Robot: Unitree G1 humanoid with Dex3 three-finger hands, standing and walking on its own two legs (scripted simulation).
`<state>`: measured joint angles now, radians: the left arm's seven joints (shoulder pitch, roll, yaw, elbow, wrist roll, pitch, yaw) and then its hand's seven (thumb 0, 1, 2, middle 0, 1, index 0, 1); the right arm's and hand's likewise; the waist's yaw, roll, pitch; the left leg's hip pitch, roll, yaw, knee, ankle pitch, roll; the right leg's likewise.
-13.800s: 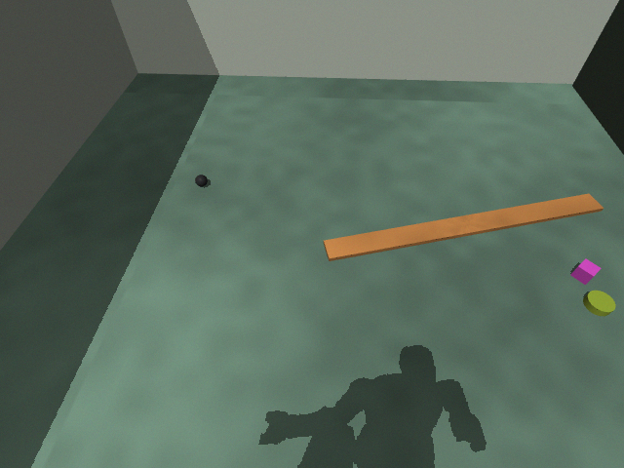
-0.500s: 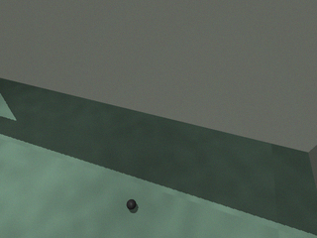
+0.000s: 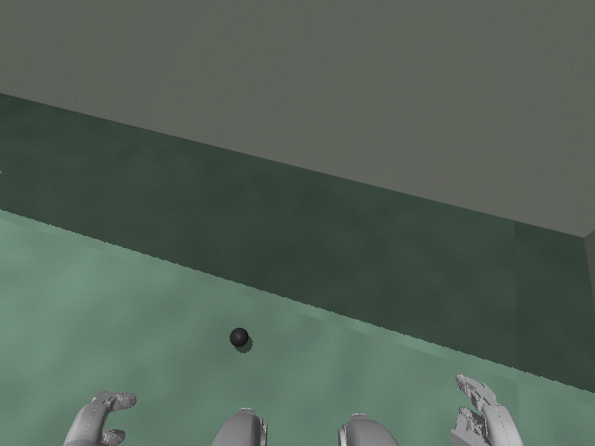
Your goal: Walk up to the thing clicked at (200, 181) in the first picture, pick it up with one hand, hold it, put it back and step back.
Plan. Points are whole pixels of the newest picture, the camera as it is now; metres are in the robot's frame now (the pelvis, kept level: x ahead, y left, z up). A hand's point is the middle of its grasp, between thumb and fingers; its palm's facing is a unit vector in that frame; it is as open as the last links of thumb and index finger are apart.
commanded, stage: rise first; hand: left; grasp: from above
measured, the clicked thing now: (239, 337) +0.44 +0.19 -0.69
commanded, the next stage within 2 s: none
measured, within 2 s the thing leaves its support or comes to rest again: neither
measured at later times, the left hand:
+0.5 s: hand out of the picture +0.14 +0.26 -0.21, palm faces -0.28 -0.81 -0.52, open 14.2 cm
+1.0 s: hand (180, 377) +0.27 +0.27 -0.41, palm faces -0.48 -0.31 -0.82, open 13.7 cm
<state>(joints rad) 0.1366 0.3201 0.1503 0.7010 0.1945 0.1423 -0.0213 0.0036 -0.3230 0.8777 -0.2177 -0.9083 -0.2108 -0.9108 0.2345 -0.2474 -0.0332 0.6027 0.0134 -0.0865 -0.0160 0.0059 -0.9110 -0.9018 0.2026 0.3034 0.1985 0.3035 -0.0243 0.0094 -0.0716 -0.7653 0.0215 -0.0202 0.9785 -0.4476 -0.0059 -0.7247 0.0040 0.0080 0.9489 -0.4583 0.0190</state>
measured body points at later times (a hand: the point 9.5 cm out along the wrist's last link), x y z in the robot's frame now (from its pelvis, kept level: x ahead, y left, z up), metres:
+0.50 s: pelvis -0.01 +0.00 -0.07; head +0.11 +0.01 +0.36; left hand +0.15 +0.30 -0.18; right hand +0.19 -0.25 -0.16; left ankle +0.02 +0.12 -0.68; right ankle +0.00 -0.13 -0.68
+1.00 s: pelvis -0.08 -0.01 -0.27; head +0.13 +0.00 +0.13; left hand +0.29 +0.29 -0.36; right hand +0.06 -0.28 -0.41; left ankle +0.01 +0.12 -0.68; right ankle +0.00 -0.13 -0.68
